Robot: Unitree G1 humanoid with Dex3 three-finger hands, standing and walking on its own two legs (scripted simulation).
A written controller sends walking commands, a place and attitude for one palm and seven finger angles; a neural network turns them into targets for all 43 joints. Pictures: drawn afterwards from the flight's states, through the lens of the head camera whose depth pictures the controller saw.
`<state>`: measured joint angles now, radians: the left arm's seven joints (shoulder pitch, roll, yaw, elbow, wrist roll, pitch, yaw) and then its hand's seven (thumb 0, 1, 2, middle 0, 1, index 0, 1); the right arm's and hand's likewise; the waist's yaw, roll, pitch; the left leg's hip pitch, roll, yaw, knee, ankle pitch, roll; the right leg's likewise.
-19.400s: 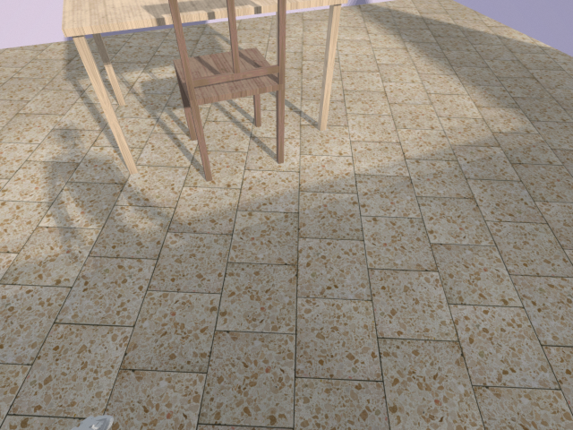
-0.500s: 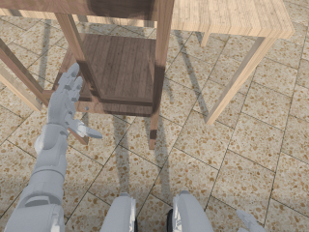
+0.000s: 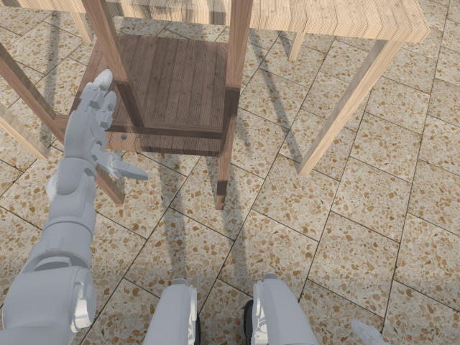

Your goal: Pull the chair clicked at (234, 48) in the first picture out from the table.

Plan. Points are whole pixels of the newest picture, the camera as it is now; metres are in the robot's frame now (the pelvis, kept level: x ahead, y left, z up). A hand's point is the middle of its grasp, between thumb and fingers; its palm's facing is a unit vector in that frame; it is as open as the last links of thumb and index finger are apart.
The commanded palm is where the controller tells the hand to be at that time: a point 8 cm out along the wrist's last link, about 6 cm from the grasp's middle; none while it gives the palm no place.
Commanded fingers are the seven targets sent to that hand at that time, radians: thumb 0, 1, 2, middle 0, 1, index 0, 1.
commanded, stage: aim the fingers beside a spindle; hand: left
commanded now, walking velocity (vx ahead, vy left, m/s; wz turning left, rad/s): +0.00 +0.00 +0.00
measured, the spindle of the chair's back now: (120, 72) +0.57 +0.19 +0.06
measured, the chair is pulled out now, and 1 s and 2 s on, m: -0.02 -0.02 -0.02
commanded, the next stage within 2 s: push the fingers through the gap in 1.70 s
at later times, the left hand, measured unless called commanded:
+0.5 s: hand (123, 141) +0.45 +0.18 +0.03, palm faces -0.07 -1.00 -0.04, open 16.9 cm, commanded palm +0.42 +0.23 +0.04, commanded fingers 0.00 -0.50 0.30 -0.06 -0.08 -0.06 -0.08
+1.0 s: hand (114, 155) +0.42 +0.18 +0.04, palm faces -0.08 -1.00 -0.03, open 16.9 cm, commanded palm +0.39 +0.24 +0.04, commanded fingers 0.00 -0.50 0.30 -0.06 -0.08 -0.06 -0.08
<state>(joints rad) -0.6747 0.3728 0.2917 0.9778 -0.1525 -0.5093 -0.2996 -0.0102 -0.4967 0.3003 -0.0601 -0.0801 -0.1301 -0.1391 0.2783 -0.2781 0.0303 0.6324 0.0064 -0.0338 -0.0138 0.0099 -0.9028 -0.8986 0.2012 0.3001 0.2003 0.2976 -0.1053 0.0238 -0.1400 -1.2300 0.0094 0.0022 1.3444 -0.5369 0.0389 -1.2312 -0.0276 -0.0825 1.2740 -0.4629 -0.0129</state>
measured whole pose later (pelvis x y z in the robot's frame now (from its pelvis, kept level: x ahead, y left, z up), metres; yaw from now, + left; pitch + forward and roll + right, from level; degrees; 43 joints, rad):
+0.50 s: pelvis +0.03 +0.00 +0.02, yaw -1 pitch +24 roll -2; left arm -0.47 0.32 0.28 0.77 -0.17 -0.49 -0.27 -0.01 -0.50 0.30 -0.06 -0.08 -0.06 -0.09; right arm 0.25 -0.26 0.02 0.60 0.01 -0.02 0.00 0.01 -0.90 -0.90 0.20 0.30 0.20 0.30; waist -0.09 0.02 -0.14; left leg -1.14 0.01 0.02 1.28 -0.57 0.04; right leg -1.16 -0.02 -0.06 1.22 -0.49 0.00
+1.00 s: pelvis +0.04 +0.00 +0.02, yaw +0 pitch +23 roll -2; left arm -0.31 0.31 0.26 0.62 -0.22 -0.47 -0.33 -0.01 -0.50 0.30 -0.06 -0.08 -0.06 -0.08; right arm 0.23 -0.26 0.01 0.59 0.02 -0.05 -0.01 0.01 -0.90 -0.90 0.20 0.30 0.20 0.30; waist -0.06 0.02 -0.15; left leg -1.10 0.01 0.01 1.27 -0.58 0.03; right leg -1.11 -0.02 -0.07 1.21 -0.51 -0.01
